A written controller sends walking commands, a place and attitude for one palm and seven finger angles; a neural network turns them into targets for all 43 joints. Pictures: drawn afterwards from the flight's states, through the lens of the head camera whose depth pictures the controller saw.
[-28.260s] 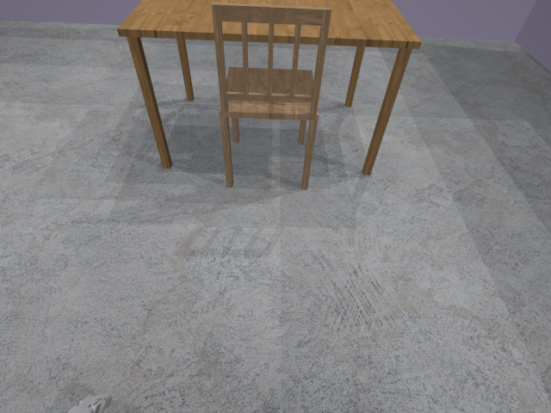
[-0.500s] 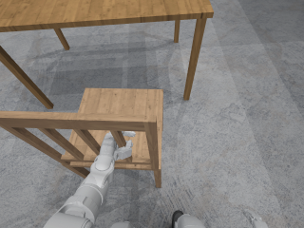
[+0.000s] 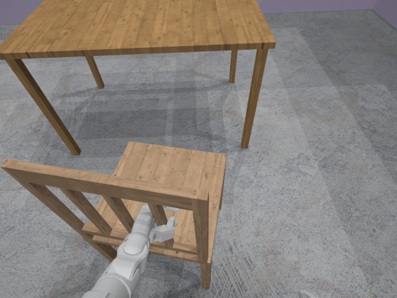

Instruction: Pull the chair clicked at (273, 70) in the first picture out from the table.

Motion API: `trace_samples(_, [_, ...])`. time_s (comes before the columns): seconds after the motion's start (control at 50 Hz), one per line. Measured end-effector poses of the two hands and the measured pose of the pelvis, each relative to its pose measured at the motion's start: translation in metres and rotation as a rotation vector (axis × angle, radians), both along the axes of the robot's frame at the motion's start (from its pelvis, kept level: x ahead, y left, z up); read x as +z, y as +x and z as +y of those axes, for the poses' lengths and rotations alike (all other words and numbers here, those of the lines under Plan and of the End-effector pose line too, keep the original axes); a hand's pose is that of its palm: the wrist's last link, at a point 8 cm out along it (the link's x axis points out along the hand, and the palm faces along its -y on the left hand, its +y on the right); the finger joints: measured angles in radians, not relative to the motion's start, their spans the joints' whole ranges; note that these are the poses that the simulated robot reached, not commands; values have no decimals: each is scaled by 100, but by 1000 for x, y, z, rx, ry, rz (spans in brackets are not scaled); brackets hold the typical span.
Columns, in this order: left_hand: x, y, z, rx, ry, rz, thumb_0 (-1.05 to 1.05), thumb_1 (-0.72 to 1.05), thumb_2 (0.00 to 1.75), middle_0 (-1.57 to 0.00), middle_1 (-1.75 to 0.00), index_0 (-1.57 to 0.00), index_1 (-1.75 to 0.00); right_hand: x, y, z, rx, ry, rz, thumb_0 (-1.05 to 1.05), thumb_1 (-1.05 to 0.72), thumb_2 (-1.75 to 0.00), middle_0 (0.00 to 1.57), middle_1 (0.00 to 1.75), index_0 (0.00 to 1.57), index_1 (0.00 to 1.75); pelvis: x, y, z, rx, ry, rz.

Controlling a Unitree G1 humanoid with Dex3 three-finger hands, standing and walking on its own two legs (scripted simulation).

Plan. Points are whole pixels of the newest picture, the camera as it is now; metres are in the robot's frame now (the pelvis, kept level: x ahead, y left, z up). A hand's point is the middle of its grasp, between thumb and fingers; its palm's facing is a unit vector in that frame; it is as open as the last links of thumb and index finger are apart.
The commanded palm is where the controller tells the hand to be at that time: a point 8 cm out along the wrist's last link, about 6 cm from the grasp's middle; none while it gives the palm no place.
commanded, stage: stop walking, hand still on the chair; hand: left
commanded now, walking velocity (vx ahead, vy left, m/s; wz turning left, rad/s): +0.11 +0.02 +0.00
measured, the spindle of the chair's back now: (126, 218) +0.31 +0.19 -0.09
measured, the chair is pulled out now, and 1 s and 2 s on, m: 0.63 0.64 0.64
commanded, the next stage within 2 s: open the thumb and straighten the fingers in 0.50 s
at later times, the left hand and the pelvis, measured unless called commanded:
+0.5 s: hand (170, 232) +0.27 +0.08 -0.07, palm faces -0.16 -0.98 -0.12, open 5.1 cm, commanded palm +0.26 +0.13 -0.06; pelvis +0.01 +0.01 +0.00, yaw +0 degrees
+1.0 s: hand (160, 228) +0.28 +0.10 -0.08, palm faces -0.13 -0.99 -0.10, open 12.3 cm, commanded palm +0.26 +0.15 -0.05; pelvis +0.00 +0.01 -0.02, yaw +2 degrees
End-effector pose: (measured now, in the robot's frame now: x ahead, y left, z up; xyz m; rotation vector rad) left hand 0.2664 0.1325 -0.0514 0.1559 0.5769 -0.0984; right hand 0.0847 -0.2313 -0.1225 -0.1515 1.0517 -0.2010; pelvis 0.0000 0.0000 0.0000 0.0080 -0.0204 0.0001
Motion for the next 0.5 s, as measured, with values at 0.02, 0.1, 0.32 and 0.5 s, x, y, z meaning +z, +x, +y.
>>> trace_samples(0.02, [0, -2, 0, -1, 0, 0, 3, 73, 83, -37, -127, -49, -145, 1, 0, -2, -4, -8, -7, 1, -90, -90, 20, 30, 20, 30, 0, 0, 1, -2, 1, 0])
trace_samples(0.1, [0, -7, 0, -7, -3, -2, 3, 72, 84, -37, -128, -49, -145, 6, 3, -8, -22, -40, -25, 1, -90, -90, 20, 30, 20, 30, 0, 3, 6, -6, 1, 0])
trace_samples(0.32, [-1, -6, 0, -44, 0, -17, 2, 72, 86, -36, -132, -49, -145, 10, 26, 1, -9, -40, -63, 1, -91, -90, 20, 30, 20, 30, 0, 9, 10, -10, 2, 8])
trace_samples(0.5, [-1, -7, 0, -23, 2, -15, 2, 72, 86, -37, -131, -49, -145, 9, 37, 6, 11, -16, -67, 1, -90, -90, 20, 30, 20, 30, 1, 6, 5, -6, 6, 15])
